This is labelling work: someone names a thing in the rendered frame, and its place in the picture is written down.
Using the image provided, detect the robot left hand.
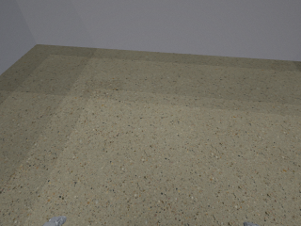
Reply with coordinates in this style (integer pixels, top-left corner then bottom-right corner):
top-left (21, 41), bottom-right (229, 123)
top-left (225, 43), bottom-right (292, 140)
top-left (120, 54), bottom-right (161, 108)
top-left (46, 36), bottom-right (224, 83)
top-left (42, 216), bottom-right (67, 226)

